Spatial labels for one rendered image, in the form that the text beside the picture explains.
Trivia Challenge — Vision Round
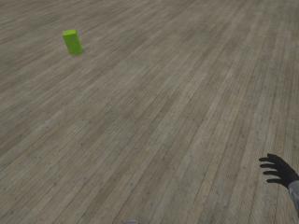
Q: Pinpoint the carton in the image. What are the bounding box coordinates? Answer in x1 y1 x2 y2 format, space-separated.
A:
63 29 82 55

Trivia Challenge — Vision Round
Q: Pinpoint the right robot forearm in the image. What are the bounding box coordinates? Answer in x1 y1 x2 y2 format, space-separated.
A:
288 180 299 218

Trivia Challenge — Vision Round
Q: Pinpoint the right robot hand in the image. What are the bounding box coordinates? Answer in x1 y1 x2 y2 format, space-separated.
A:
259 153 299 189

